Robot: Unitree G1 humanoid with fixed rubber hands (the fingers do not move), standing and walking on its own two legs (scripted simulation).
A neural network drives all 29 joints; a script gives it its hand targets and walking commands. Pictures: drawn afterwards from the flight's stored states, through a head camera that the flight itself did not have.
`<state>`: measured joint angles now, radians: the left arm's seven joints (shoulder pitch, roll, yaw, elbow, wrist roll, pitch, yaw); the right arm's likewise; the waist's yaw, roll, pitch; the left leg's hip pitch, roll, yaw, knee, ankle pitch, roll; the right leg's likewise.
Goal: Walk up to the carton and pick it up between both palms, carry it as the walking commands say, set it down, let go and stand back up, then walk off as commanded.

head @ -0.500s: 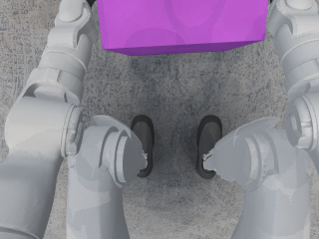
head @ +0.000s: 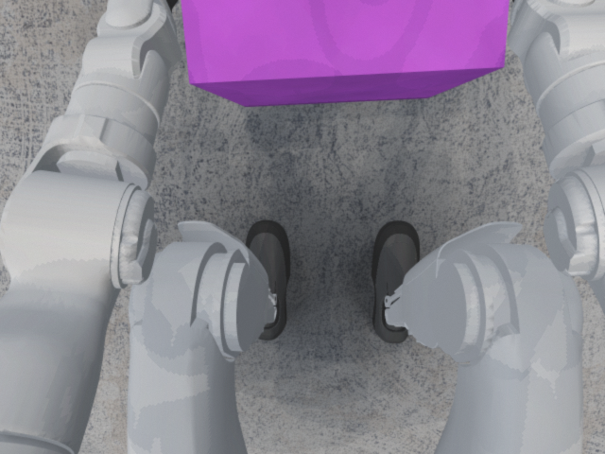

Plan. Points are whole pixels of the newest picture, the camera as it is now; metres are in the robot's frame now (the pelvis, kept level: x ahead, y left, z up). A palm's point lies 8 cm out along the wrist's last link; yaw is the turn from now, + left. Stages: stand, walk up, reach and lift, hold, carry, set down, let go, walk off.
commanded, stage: reach and lift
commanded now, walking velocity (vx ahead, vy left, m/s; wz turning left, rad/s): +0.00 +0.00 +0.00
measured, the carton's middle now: out of the picture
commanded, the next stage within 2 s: none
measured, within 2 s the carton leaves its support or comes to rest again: leaves its support in 0.14 s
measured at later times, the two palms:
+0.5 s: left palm out of the picture +0.55 +0.16 -0.09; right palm out of the picture +0.55 -0.20 -0.10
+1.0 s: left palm out of the picture +0.54 +0.16 -0.04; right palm out of the picture +0.55 -0.20 -0.04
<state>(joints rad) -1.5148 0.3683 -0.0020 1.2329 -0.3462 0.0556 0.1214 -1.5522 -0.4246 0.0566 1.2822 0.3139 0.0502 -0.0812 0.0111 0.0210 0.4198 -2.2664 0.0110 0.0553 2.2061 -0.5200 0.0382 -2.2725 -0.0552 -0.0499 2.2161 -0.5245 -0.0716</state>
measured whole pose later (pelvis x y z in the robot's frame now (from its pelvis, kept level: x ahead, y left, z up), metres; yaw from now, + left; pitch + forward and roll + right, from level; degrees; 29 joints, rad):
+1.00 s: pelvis +0.02 +0.00 +0.06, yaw -1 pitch +44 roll +2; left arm -1.16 0.16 0.39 0.71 0.03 0.32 0.07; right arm -1.22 -0.27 -0.27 0.83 0.00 0.31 -0.03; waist 0.01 0.00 0.02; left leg -2.23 -0.01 0.03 2.02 -0.55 0.01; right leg -2.25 0.00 -0.03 2.02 -0.53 -0.05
